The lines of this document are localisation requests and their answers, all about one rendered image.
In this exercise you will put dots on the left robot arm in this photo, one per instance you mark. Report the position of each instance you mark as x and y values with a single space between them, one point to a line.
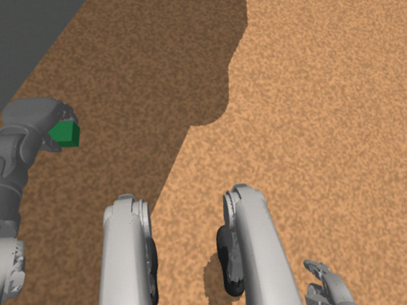
19 145

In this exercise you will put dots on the small box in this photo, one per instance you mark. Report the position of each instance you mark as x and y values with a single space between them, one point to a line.
66 133

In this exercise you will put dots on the right robot hand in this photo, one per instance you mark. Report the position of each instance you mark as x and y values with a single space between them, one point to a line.
334 290

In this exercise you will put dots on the right robot foot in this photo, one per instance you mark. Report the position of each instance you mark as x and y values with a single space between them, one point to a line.
234 289

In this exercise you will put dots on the left robot hand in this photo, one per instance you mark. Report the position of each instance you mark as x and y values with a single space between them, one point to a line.
42 114

